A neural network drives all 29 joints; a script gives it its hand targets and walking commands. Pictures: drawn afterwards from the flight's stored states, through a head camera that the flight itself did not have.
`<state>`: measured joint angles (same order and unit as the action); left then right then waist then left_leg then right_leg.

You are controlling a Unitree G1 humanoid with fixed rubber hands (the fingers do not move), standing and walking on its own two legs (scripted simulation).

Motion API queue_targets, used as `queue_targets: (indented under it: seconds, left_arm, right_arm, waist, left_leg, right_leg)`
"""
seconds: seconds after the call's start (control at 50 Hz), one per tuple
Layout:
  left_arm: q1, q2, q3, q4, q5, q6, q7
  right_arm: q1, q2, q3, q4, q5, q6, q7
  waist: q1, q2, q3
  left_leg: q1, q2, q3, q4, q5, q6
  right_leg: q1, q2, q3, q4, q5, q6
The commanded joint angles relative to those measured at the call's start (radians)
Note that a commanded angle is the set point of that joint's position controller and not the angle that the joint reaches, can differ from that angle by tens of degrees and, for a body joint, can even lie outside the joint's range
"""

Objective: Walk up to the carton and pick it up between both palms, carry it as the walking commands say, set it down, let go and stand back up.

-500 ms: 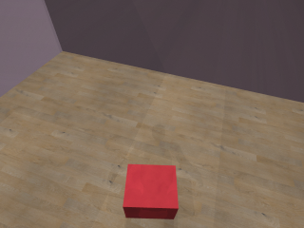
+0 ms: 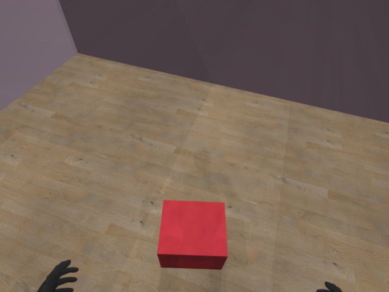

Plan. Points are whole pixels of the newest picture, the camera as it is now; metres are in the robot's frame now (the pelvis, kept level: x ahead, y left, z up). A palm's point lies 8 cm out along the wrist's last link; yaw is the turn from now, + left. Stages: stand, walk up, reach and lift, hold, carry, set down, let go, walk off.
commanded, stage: reach and lift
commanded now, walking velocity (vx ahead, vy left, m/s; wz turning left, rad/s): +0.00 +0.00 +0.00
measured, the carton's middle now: (192, 235) +0.48 +0.00 -0.66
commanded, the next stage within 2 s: none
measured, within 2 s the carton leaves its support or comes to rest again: neither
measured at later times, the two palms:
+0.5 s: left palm (79, 253) +0.24 +0.28 -0.14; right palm (304, 261) +0.24 -0.27 -0.15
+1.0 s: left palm (105, 208) +0.38 +0.27 -0.19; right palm (276, 211) +0.39 -0.24 -0.19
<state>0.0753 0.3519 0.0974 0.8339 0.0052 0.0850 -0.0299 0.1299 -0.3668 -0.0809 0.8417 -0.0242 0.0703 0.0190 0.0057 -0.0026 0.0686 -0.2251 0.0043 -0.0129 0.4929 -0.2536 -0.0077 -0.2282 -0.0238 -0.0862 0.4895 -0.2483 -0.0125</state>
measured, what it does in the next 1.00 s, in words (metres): lowers itself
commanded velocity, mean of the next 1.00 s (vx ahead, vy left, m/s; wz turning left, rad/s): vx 0.00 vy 0.00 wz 0.00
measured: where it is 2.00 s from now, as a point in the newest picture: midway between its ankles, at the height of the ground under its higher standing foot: outside the picture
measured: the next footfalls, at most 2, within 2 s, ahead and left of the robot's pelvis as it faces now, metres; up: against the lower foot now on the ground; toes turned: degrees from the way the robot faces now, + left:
none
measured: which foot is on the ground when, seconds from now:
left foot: down 0.00-1.00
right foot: down 0.00-1.00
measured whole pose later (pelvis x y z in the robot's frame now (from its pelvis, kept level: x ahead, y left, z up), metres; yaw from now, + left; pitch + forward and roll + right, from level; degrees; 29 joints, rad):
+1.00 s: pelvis -0.09 +0.00 -0.10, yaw -2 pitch +29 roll +1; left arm -0.98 0.46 0.27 0.84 -0.09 0.33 -0.08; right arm -1.05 -0.41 -0.20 0.84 0.10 0.37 0.01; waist 0.03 -0.02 0.19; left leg -1.26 0.00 0.00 1.08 -0.32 -0.01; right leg -1.28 0.00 -0.01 1.07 -0.30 -0.01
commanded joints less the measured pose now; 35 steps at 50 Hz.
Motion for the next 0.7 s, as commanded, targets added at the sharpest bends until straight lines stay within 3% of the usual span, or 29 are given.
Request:
queue_targets:
  seconds: [0.0, 0.04, 0.06, 0.08, 0.12, 0.16, 0.2, 0.22, 0.24, 0.26, 0.28, 0.3, 0.32, 0.36, 0.38, 0.4, 0.42, 0.46, 0.48, 0.5, 0.52, 0.54, 0.56, 0.58, 0.6, 0.62, 0.64, 0.66, 0.68]
  left_arm:
    - [-0.119, 0.134, 0.082, -0.341, 0.023, 0.137, -0.028]
    - [-0.045, 0.232, 0.154, -0.259, 0.079, 0.204, -0.034]
    - [-0.029, 0.22, 0.143, -0.249, 0.084, 0.211, -0.043]
    - [-0.032, 0.211, 0.147, -0.307, 0.091, 0.205, -0.05]
    - [-0.064, 0.216, 0.157, -0.377, 0.104, 0.189, -0.046]
    - [-0.085, 0.138, 0.107, -0.386, 0.053, 0.182, -0.046]
    - [-0.137, 0.125, 0.119, -0.397, 0.04, 0.169, -0.051]
    - [-0.163, 0.152, 0.105, -0.421, 0.014, 0.181, -0.048]
    - [-0.219, 0.137, 0.106, -0.428, -0.005, 0.188, -0.047]
    - [-0.212, 0.136, 0.102, -0.411, -0.009, 0.193, -0.04]
    - [-0.235, 0.169, 0.139, -0.414, -0.005, 0.196, -0.038]
    - [-0.28, 0.164, 0.123, -0.406, -0.016, 0.195, -0.037]
    - [-0.299, 0.152, 0.137, -0.426, -0.028, 0.192, -0.033]
    - [-0.305, 0.179, 0.122, -0.378, -0.028, 0.207, -0.033]
    - [-0.376, 0.162, 0.109, -0.427, -0.031, 0.204, -0.033]
    - [-0.444, 0.212, 0.155, -0.391, -0.013, 0.21, -0.038]
    - [-0.303, 0.208, 0.164, -0.315, -0.009, 0.223, -0.036]
    - [-0.434, 0.216, 0.196, -0.347, -0.014, 0.212, -0.045]
    - [-0.446, 0.225, 0.192, -0.327, -0.019, 0.208, -0.052]
    - [-0.58, 0.272, 0.216, -0.359, -0.008, 0.2, -0.061]
    - [-0.545, 0.259, 0.211, -0.294, -0.011, 0.213, -0.052]
    - [-0.571, 0.202, 0.17, -0.315, -0.028, 0.214, -0.049]
    - [-0.617, 0.227, 0.191, -0.275, -0.009, 0.231, -0.057]
    - [-0.699, 0.225, 0.182, -0.275, -0.029, 0.232, -0.052]
    - [-0.681, 0.227, 0.186, -0.234, -0.018, 0.247, -0.051]
    - [-0.754, 0.246, 0.185, -0.265, -0.037, 0.243, -0.06]
    - [-0.783, 0.241, 0.176, -0.226, -0.051, 0.25, -0.066]
    - [-0.808, 0.24, 0.172, -0.235, -0.063, 0.247, -0.069]
    - [-0.884, 0.282, 0.201, -0.233, -0.036, 0.241, -0.07]
  right_arm:
    - [-0.102, -0.151, -0.089, -0.285, -0.008, 0.141, 0.032]
    - [-0.07, -0.163, -0.092, -0.278, -0.025, 0.21, 0.038]
    - [-0.002, -0.129, -0.082, -0.274, -0.032, 0.224, 0.028]
    - [-0.016, -0.127, -0.072, -0.313, -0.025, 0.223, 0.027]
    - [-0.075, -0.143, -0.11, -0.368, -0.034, 0.207, 0.034]
    - [-0.162, -0.115, -0.1, -0.406, -0.013, 0.202, 0.042]
    - [-0.204, -0.078, -0.084, -0.414, -0.01, 0.201, 0.046]
    - [-0.196, -0.121, -0.106, -0.389, -0.029, 0.207, 0.04]
    - [-0.298, -0.104, -0.085, -0.399, -0.008, 0.212, 0.041]
    - [-0.3, -0.127, -0.083, -0.401, -0.008, 0.217, 0.033]
    - [-0.323, -0.151, -0.114, -0.412, -0.031, 0.224, 0.019]
    - [-0.364, -0.106, -0.088, -0.42, -0.008, 0.22, 0.017]
    - [-0.395, -0.118, -0.094, -0.426, -0.015, 0.229, 0.014]
    - [-0.366, -0.124, -0.104, -0.369, 0.0, 0.249, 0.014]
    - [-0.418, -0.118, -0.095, -0.385, -0.003, 0.252, 0.009]
    - [-0.49, -0.097, -0.087, -0.411, 0.028, 0.261, 0.007]
    - [-0.41, -0.126, -0.122, -0.395, 0.001, 0.265, 0.005]
    - [-0.486, -0.105, -0.122, -0.413, 0.006, 0.274, -0.014]
    - [-0.522, -0.099, -0.098, -0.419, 0.015, 0.279, -0.02]
    - [-0.632, -0.092, -0.081, -0.465, 0.041, 0.28, -0.027]
    - [-0.631, -0.095, -0.097, -0.413, 0.031, 0.291, -0.022]
    - [-0.655, -0.099, -0.094, -0.416, 0.034, 0.291, -0.013]
    - [-0.679, -0.111, -0.092, -0.356, 0.048, 0.305, -0.018]
    - [-0.745, -0.126, -0.107, -0.375, 0.052, 0.303, -0.016]
    - [-0.722, -0.124, -0.115, -0.316, 0.042, 0.317, -0.014]
    - [-0.82, -0.11, -0.09, -0.361, 0.062, 0.318, -0.013]
    - [-0.849, -0.099, -0.083, -0.349, 0.077, 0.32, -0.016]
    - [-0.885, -0.108, -0.097, -0.335, 0.068, 0.322, -0.022]
    - [-0.979, -0.141, -0.125, -0.361, 0.068, 0.317, -0.028]
  waist:
    - [0.008, 0.024, 0.002]
    - [0.01, 0.039, -0.058]
    - [-0.003, 0.015, -0.068]
    - [0.006, 0.017, -0.094]
    - [0.047, 0.115, -0.144]
    - [0.036, 0.02, -0.17]
    - [0.049, 0.028, -0.235]
    - [0.01, 0.021, -0.221]
    - [0.029, 0.027, -0.24]
    - [0.013, 0.03, -0.276]
    - [0.016, -0.033, -0.299]
    - [0.023, 0.021, -0.341]
    - [0.028, -0.038, -0.38]
    - [-0.008, -0.017, -0.394]
    - [0.007, -0.019, -0.419]
    - [0.039, 0.043, -0.474]
    - [0.007, -0.051, -0.524]
    - [0.025, -0.071, -0.614]
    - [0.036, -0.087, -0.625]
    - [0.07, -0.04, -0.645]
    - [0.063, -0.027, -0.617]
    - [0.034, -0.038, -0.588]
    - [0.057, 0.039, -0.597]
    - [0.031, -0.002, -0.6]
    - [0.017, 0.0, -0.593]
    - [0.043, -0.03, -0.618]
    - [0.037, -0.004, -0.642]
    - [0.021, -0.071, -0.635]
    - [0.046, -0.013, -0.677]
  left_leg:
    - [-0.12, -0.045, 0.073, -0.064, 0.003, -0.005]
    - [-0.111, -0.06, 0.083, -0.011, -0.016, -0.034]
    - [-0.071, -0.064, 0.076, 0.0, 0.005, -0.024]
    - [-0.035, -0.067, 0.062, 0.003, 0.047, -0.026]
    - [-0.058, -0.057, 0.039, 0.05, 0.159, -0.048]
    - [-0.127, -0.053, 0.015, 0.088, 0.187, -0.037]
    - [-0.205, -0.052, 0.02, 0.136, 0.187, -0.036]
    - [-0.191, -0.04, 0.007, 0.169, 0.198, -0.041]
    - [-0.242, -0.039, 0.016, 0.181, 0.147, -0.046]
    - [-0.229, -0.043, 0.007, 0.186, 0.123, -0.035]
    - [-0.256, -0.045, 0.013, 0.234, 0.145, -0.04]
    - [-0.266, -0.04, 0.004, 0.251, 0.165, -0.034]
    - [-0.309, -0.044, 0.013, 0.275, 0.176, -0.034]
    - [-0.366, -0.04, 0.004, 0.282, 0.166, -0.037]
    - [-0.376, -0.042, 0.02, 0.291, 0.169, -0.043]
    - [-0.402, -0.045, 0.027, 0.321, 0.183, -0.039]
    - [-0.396, -0.057, 0.025, 0.326, 0.239, -0.033]
    - [-0.514, -0.069, 0.041, 0.353, 0.212, -0.022]
    - [-0.532, -0.073, 0.046, 0.347, 0.186, -0.015]
    - [-0.562, -0.075, 0.055, 0.36, 0.187, -0.007]
    - [-0.559, -0.071, 0.027, 0.358, 0.178, -0.004]
    - [-0.533, -0.055, 0.014, 0.363, 0.19, -0.007]
    - [-0.538, -0.063, 0.044, 0.38, 0.148, -0.022]
    - [-0.541, -0.045, 0.028, 0.374, 0.096, -0.013]
    - [-0.548, -0.05, 0.042, 0.387, 0.111, -0.014]
    - [-0.562, -0.051, 0.038, 0.394, 0.102, -0.008]
    - [-0.583, -0.05, 0.04, 0.4, 0.074, -0.004]
    - [-0.634, -0.056, 0.042, 0.4, 0.077, -0.007]
    - [-0.636, -0.059, 0.045, 0.403, 0.05, -0.002]
  right_leg:
    - [-0.02, 0.053, 0.003, -0.025, -0.027, -0.011]
    - [0.013, 0.038, 0.04, -0.014, -0.091, 0.002]
    - [0.015, 0.038, 0.066, -0.003, -0.072, 0.007]
    - [0.0, 0.049, 0.065, 0.014, -0.043, 0.015]
    - [-0.012, 0.047, 0.092, 0.068, 0.06, 0.008]
    - [-0.019, 0.066, 0.099, 0.116, 0.127, 0.028]
    - [-0.05, 0.064, 0.101, 0.177, 0.139, 0.028]
    - [-0.122, 0.064, 0.106, 0.203, 0.144, 0.028]
    - [-0.15, 0.059, 0.106, 0.205, 0.095, 0.029]
    - [-0.142, 0.065, 0.083, 0.22, 0.056, 0.027]
    - [-0.166, 0.063, 0.097, 0.254, 0.11, 0.034]
    - [-0.19, 0.053, 0.095, 0.275, 0.11, 0.036]
    - [-0.195, 0.061, 0.092, 0.304, 0.13, 0.035]
    - [-0.222, 0.061, 0.087, 0.329, 0.159, 0.035]
    - [-0.231, 0.069, 0.084, 0.331, 0.15, 0.036]
    - [-0.244, 0.056, 0.106, 0.344, 0.158, 0.036]
    - [-0.209, 0.054, 0.093, 0.358, 0.249, 0.048]
    - [-0.139, 0.039, 0.134, 0.4, 0.334, 0.047]
    - [-0.134, 0.037, 0.124, 0.402, 0.306, 0.057]
    - [-0.149, 0.033, 0.151, 0.397, 0.292, 0.062]
    - [-0.177, 0.036, 0.117, 0.407, 0.244, 0.065]
    - [-0.25, 0.046, 0.107, 0.409, 0.228, 0.055]
    - [-0.265, 0.036, 0.127, 0.39, 0.155, 0.045]
    - [-0.325, 0.039, 0.106, 0.402, 0.092, 0.052]
    - [-0.331, 0.042, 0.097, 0.405, 0.106, 0.054]
    - [-0.338, 0.046, 0.102, 0.422, 0.113, 0.063]
    - [-0.318, 0.036, 0.111, 0.413, 0.092, 0.057]
    - [-0.319, 0.033, 0.11, 0.421, 0.109, 0.064]
    - [-0.315, 0.03, 0.12, 0.423, 0.094, 0.061]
